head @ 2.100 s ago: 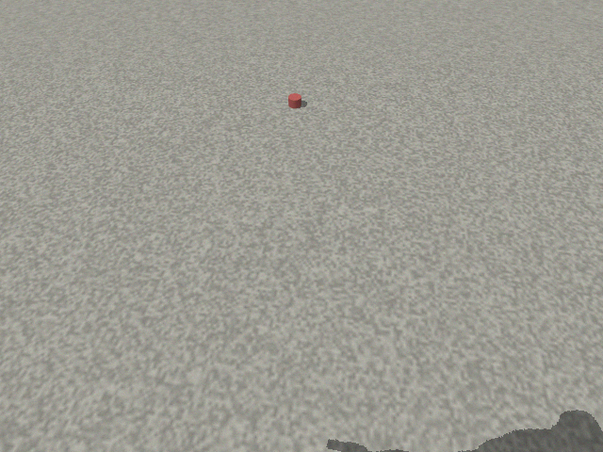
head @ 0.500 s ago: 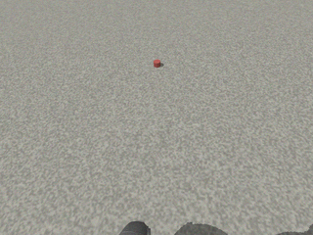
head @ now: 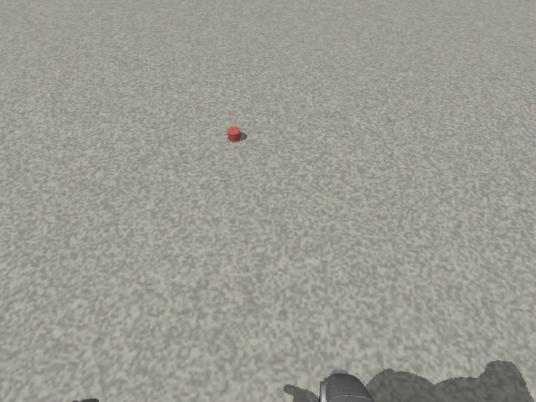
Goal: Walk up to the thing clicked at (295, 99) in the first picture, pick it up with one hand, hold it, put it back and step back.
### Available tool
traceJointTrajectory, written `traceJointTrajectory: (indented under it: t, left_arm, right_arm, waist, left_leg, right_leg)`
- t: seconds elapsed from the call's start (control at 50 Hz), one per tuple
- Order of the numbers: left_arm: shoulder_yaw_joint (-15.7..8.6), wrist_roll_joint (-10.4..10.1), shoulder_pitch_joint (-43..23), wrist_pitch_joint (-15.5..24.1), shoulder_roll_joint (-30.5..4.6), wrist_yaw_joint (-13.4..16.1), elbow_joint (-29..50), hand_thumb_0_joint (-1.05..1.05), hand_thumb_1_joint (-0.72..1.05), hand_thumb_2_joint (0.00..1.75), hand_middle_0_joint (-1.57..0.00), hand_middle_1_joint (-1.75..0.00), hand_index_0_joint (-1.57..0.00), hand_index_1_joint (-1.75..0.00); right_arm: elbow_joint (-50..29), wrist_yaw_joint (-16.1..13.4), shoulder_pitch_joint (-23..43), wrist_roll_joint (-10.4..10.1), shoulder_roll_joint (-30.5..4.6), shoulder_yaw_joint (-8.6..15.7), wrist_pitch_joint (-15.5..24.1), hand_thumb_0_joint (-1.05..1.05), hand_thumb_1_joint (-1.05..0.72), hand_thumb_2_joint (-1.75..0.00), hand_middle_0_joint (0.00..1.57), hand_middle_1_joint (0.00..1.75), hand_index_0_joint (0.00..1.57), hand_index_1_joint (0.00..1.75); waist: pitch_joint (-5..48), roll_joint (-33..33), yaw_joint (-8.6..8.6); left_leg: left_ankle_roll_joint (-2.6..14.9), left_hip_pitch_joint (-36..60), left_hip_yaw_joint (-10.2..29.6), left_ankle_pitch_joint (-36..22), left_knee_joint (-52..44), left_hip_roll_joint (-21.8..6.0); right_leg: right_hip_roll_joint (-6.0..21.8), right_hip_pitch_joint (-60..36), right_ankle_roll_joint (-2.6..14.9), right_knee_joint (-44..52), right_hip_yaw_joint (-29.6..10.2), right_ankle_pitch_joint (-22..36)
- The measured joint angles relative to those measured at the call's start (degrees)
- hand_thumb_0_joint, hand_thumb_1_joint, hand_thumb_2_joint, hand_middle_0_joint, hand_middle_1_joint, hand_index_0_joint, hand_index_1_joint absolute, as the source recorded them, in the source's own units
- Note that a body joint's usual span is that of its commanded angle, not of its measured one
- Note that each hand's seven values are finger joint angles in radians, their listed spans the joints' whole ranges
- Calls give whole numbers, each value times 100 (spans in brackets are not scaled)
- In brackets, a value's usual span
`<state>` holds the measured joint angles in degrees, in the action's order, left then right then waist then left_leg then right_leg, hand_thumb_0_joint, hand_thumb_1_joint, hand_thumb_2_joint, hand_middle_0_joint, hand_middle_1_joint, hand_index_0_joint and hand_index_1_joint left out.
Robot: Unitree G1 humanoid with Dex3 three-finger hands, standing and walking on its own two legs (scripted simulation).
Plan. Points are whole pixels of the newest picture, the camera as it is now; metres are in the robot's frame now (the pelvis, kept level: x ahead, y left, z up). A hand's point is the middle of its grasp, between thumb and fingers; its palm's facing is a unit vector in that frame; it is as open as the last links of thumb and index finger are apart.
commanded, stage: walk up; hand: left
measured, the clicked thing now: (234, 134) +1.60 +0.21 -0.75
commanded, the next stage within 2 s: none
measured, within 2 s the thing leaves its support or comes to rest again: neither
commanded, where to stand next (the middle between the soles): +1.20 -0.04 m, yaw +2 degrees
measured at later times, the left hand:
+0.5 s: hand (166, 310) +0.30 +0.21 -0.14, palm faces +0.02 -0.94 -0.35, open 7.4 cm
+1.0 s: hand (192, 186) +0.62 +0.21 -0.13, palm faces -0.07 -0.92 -0.38, open 7.4 cm
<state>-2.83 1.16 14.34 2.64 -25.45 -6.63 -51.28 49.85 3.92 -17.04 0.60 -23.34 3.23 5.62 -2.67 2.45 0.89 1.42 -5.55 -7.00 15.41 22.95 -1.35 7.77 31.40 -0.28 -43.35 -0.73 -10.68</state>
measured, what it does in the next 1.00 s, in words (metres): walks ahead: right foot, then left foot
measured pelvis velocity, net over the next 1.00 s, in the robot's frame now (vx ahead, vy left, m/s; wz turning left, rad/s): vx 0.53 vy -0.07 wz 0.01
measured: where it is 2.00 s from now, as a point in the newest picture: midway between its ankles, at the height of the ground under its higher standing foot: (290, 231)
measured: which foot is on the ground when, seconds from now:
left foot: down 0.00-0.16, up 0.18-0.56, down 0.58-1.00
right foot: up 0.00-0.12, down 0.14-0.60, up 0.62-1.00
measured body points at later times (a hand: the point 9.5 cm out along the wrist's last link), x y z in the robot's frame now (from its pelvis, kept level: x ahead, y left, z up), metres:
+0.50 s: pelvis +0.28 -0.06 +0.00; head +0.30 -0.06 +0.45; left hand +0.30 +0.26 -0.11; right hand +0.39 -0.37 -0.12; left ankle +0.42 +0.08 -0.71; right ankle +0.22 -0.17 -0.74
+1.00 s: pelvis +0.53 -0.07 -0.01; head +0.53 -0.09 +0.44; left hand +0.62 +0.26 -0.11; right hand +0.56 -0.40 -0.13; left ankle +0.46 +0.07 -0.74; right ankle +0.65 -0.21 -0.73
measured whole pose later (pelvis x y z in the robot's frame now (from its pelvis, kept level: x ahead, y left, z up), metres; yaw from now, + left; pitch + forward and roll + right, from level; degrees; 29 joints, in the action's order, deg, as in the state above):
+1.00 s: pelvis +0.53 -0.07 -0.01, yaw +1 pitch -2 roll +2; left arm -3.3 0.9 13.6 3.1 -25.4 -5.9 -51.9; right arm 50.3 3.6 -19.9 0.6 -24.7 3.0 4.5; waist -2.6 1.1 2.1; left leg -0.7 -4.7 -6.7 21.7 29.0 -2.8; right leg 6.3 25.0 0.8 -34.2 2.1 -8.4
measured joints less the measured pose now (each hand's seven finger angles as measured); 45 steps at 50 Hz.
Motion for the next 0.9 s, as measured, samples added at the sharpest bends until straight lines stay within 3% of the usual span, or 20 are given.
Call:
traceJointTrajectory:
  t: [0.06, 0.12, 0.16, 0.22, 0.26, 0.42, 0.52, 0.58, 0.6, 0.64, 0.68, 0.72, 0.84, 0.9]
  left_arm:
    - [-78, 10, -96, -9, -84, -35, -54, 1, 90, 90, -21, -30, -20, -30]
    - [-138, 5, -168, 26, -163, -23, -78, 1, 90, 90, -21, -30, -20, -30]
    - [-201, 18, -284, 127, -93, 62, -37, 1, 90, 90, -20, -30, -20, -30]
    - [-116, -74, -317, 249, 92, 166, 115, 1, 90, 90, -20, -30, -20, -30]
    - [-19, -120, -220, 264, 240, 210, 130, 1, 90, 90, -20, -30, -20, -30]
    - [64, -89, 343, 269, 346, 271, 58, 1, 90, 90, -21, -30, -20, -30]
    - [5, -45, 518, 218, 189, 266, 71, 1, 90, 90, -21, -30, -20, -30]
    - [0, -46, 651, 148, 71, 295, 57, 1, 90, 90, -21, -30, -20, -30]
    - [-1, -62, 650, 111, 30, 331, 26, 1, 90, 90, -21, -30, -20, -30]
    - [14, -116, 572, 17, 62, 404, -54, 1, 90, 90, -21, -30, -20, -30]
    - [83, -143, 490, -17, 39, 435, -107, 1, 90, 90, -21, -30, -20, -30]
    - [104, -160, 409, 11, 18, 419, -103, 1, 90, 90, -21, -30, -20, -30]
    - [67, -77, 181, 21, 14, 213, 24, 1, 90, 90, -21, -30, -20, -30]
    - [29, -37, 59, 0, 26, 130, -2, 1, 90, 90, -21, -30, -20, -30]
  right_arm:
    - [105, -2, -175, 12, -129, 48, -40, 1, -90, -90, 20, 30, 21, 30]
    - [206, -31, -370, 28, -227, 80, -98, 1, -90, -90, 20, 30, 21, 30]
    - [318, -93, -368, 43, -296, 96, -167, 1, -90, -90, 20, 30, 21, 30]
    - [463, -162, -141, -8, -271, 33, -274, 1, -90, -90, 20, 30, 21, 29]
    - [465, -146, 24, -68, -276, 2, -265, 1, -90, -90, 20, 30, 20, 29]
    - [207, 78, 351, 46, -120, -7, -261, 1, -90, -90, 20, 30, 21, 29]
    - [195, 152, 514, 89, -47, 14, -269, 1, -90, -90, 20, 30, 21, 29]
    - [162, 140, 567, 110, -31, 43, -203, 1, -90, -90, 20, 30, 21, 30]
    - [141, 109, 621, 149, 5, 65, -156, 1, -90, -90, 20, 30, 21, 30]
    - [-5, 47, 677, 142, 38, 76, -71, 1, -90, -90, 20, 30, 21, 30]
    - [-115, -10, 654, 31, 118, 37, -34, 1, -90, -90, 20, 30, 21, 30]
    - [-180, -63, 564, -33, 172, -26, -15, 1, -90, -90, 20, 30, 21, 30]
    - [-165, -75, 193, -7, 101, -102, -7, 0, -90, -90, 20, 30, 21, 30]
    - [-110, -49, -2, -3, 10, -74, -6, 1, -90, -90, 20, 30, 21, 30]
  waist:
    - [60, -78, 98]
    - [180, -171, 143]
    - [122, -427, 82]
    - [-27, -502, -68]
    - [-67, -595, -133]
    - [-33, -584, -244]
    - [-138, -425, -357]
    - [-116, -264, -407]
    - [-161, -114, -396]
    - [-235, -34, -317]
    - [-255, 48, -244]
    - [-242, 133, -202]
    - [-165, 124, -84]
    - [-132, 44, 7]
  left_leg:
    - [-191, 331, 36, 329, 22, -76]
    - [-324, 518, 119, 906, 416, -229]
    - [-147, 219, 305, 1221, 1545, -536]
    - [2, -792, 811, 1058, 3771, -257]
    - [57, -1344, 870, 609, 4216, -184]
    - [-158, -2579, 715, -426, 2710, -397]
    - [-74, -2392, 474, -866, 1218, -426]
    - [93, -1964, 299, -954, 775, -259]
    - [109, -1929, 217, -970, 947, -150]
    - [114, -1913, 161, -572, 1351, -93]
    - [107, -1654, 107, -396, 1274, -72]
    - [84, -1313, 37, -364, 990, -42]
    - [72, -517, -47, -194, 375, -5]
    - [-2, -213, -43, 4, 280, -13]
  right_leg:
    - [17, -128, 42, 706, 77, 514]
    - [-104, -529, 117, 1014, 281, 448]
    - [-333, -631, 84, 666, 458, 110]
    - [-379, -884, 125, 498, 521, -280]
    - [-441, -1251, 134, 863, 555, -270]
    - [-723, -2434, 221, 2062, 710, -380]
    - [-786, -2946, 110, 2018, 805, -919]
    - [-674, -3087, 36, 1465, 789, -1549]
    - [-509, -2956, 95, 911, 737, -1766]
    - [-578, -2336, 223, -690, 329, -1770]
    - [-722, -1679, 280, -1863, 10, -1557]
    - [-664, -1129, 271, -2195, -76, -1257]
    - [-189, -248, 45, -852, 58, -700]
    - [-62, -189, 45, -2, 104, -173]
